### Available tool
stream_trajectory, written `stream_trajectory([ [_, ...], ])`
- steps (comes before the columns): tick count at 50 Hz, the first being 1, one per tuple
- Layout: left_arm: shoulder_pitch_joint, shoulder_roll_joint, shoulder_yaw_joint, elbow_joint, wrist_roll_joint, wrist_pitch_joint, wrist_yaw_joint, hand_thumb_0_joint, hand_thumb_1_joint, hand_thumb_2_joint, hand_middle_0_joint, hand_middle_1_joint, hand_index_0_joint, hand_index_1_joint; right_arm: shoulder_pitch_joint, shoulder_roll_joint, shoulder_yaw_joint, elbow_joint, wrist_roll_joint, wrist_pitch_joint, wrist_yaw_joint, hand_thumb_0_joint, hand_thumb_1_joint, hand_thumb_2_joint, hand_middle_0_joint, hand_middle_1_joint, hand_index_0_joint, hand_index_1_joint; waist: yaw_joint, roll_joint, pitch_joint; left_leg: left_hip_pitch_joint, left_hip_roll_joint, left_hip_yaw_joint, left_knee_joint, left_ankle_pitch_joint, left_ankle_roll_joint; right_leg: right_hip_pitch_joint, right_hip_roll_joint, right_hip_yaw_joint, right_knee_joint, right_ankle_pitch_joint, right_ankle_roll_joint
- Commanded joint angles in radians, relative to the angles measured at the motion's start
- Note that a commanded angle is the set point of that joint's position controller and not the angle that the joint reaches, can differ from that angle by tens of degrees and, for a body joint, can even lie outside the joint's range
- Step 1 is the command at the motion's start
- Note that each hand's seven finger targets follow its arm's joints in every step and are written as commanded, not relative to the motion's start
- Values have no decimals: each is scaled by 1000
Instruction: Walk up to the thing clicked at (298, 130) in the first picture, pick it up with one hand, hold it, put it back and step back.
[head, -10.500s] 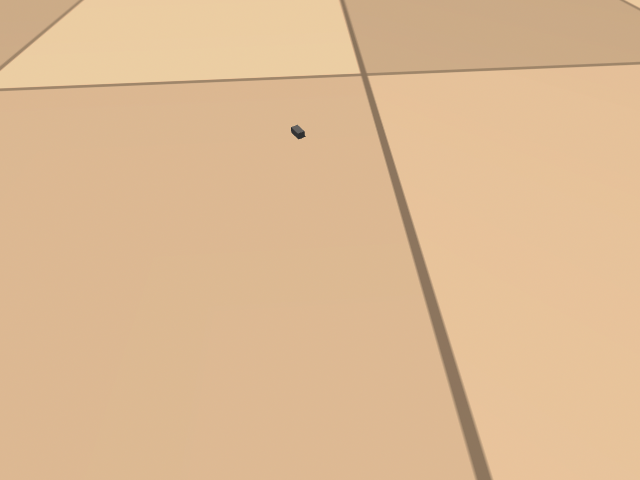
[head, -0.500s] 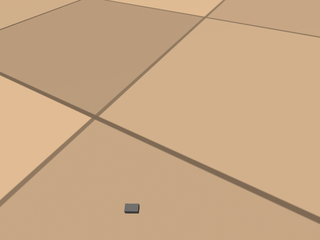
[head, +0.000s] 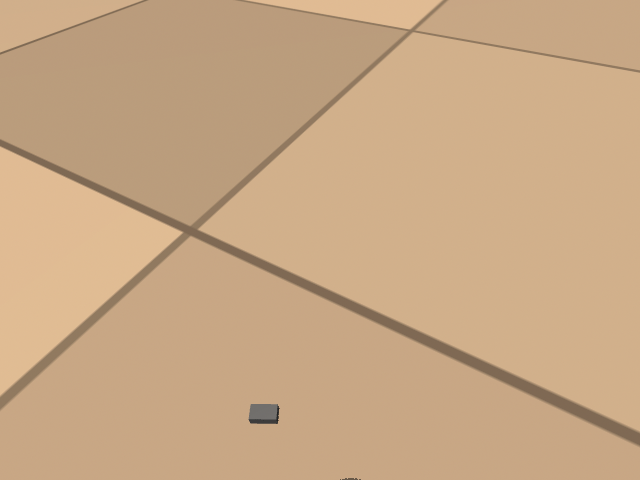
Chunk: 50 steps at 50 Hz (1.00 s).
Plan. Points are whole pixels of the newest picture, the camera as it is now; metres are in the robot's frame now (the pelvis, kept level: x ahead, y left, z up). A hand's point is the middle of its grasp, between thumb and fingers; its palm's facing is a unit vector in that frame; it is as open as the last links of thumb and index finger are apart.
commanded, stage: stand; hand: left
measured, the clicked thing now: (264, 413) +0.48 +0.21 -0.77
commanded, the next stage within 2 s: walk up in 1.52 s
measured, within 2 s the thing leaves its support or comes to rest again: neither
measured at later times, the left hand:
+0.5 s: hand out of the picture +0.07 +0.25 -0.16, palm faces -0.03 -0.94 -0.34, open 7.4 cm
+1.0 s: hand out of the picture +0.08 +0.26 -0.16, palm faces -0.02 -0.94 -0.34, open 7.4 cm
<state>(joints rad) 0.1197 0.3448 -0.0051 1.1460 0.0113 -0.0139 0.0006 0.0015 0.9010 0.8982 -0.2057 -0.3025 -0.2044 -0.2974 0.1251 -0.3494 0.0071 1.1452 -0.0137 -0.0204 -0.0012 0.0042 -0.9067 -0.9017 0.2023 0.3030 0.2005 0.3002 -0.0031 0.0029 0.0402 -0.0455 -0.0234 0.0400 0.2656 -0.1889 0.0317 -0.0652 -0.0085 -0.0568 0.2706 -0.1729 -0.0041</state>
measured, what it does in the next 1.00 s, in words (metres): stands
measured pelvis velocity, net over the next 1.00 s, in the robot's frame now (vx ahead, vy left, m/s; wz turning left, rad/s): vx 0.00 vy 0.01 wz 0.01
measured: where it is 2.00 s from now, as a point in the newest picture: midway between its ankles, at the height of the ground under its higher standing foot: outside the picture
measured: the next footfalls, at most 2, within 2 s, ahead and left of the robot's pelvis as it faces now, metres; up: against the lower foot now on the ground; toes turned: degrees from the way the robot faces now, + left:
none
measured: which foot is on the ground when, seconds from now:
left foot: down 0.00-1.00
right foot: down 0.00-1.00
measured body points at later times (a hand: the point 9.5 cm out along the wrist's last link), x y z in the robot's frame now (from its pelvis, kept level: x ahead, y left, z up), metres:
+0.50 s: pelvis +0.00 +0.00 +0.00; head +0.01 +0.00 +0.45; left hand +0.07 +0.30 -0.14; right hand +0.07 -0.30 -0.13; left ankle -0.03 +0.09 -0.75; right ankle -0.02 -0.11 -0.75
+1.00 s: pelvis +0.00 +0.01 +0.00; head +0.01 +0.01 +0.45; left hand +0.08 +0.31 -0.13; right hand +0.08 -0.29 -0.13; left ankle -0.03 +0.09 -0.75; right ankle -0.02 -0.11 -0.75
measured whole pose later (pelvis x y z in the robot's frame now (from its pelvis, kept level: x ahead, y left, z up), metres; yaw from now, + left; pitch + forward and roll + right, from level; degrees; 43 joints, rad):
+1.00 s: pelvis +0.00 +0.01 +0.00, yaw +0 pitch -2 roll +0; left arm 0.11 0.35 -0.01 1.14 0.01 -0.01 0.00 0.00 0.90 0.90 -0.21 -0.30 -0.20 -0.30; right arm 0.12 -0.35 0.00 1.14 -0.01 -0.02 0.00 0.00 -0.91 -0.90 0.20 0.30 0.20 0.30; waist 0.00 0.00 0.04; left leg -0.04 -0.03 0.04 0.27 -0.19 0.04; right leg -0.06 -0.02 -0.06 0.27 -0.18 0.01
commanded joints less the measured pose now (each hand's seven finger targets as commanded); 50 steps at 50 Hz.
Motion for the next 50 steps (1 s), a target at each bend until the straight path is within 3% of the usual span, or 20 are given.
stream_trajectory([
  [1,-38,210,35,-54,-3,-20,15,0,900,900,-200,-300,-200,-300,-31,-212,-35,-58,6,-20,-15,0,-900,-900,200,300,200,300,2,4,-54,-16,171,-133,-34,233,-6,16,-149,129,-16,185,-23],
  [8,-37,208,33,-54,-3,-21,14,0,900,900,-200,-300,-200,-300,-32,-214,-36,-56,5,-18,-14,0,-900,-900,200,300,200,300,2,-8,-43,-31,167,-134,-39,197,-5,12,-152,134,-30,165,-23],
  [14,-42,208,32,-60,-2,-22,15,0,900,900,-200,-300,-200,-300,-37,-210,-35,-62,6,-21,-14,0,-900,-900,200,300,200,300,2,-4,-77,-10,172,-132,-27,258,-3,31,-154,124,-11,215,-24],
  [19,-39,206,33,-56,-4,-20,14,0,900,900,-200,-300,-200,-300,-43,-210,-36,-58,6,-18,-14,0,-900,-900,200,300,200,300,4,2,-53,-20,168,-133,-34,228,-7,18,-153,128,-23,187,-23],
  [30,-40,210,33,-61,-2,-21,16,0,900,900,-200,-300,-200,-300,-32,-211,-37,-62,6,-19,-16,0,-900,-900,200,300,200,300,1,-3,-65,-16,172,-131,-26,285,-5,39,-154,122,-9,232,-24],
  [34,-44,211,32,-63,-2,-21,17,0,900,900,-200,-300,-200,-300,-33,-210,-38,-62,5,-19,-15,0,-900,-900,200,300,200,300,0,-7,-62,-20,169,-132,-31,252,-4,29,-152,120,-15,199,-21],
  [45,-39,204,31,-67,0,-22,17,0,900,900,-200,-300,-200,-300,-33,-214,-39,-65,6,-20,-16,0,-900,-900,200,300,200,300,3,-8,-80,-2,174,-133,-21,297,-1,32,-154,115,-11,220,-20],
  [50,-40,207,33,-64,-2,-20,16,0,900,900,-200,-300,-200,-300,-32,-212,-40,-63,6,-18,-16,0,-900,-900,200,300,200,300,2,1,-64,-17,170,-134,-30,259,-3,31,-154,117,-12,195,-22],
])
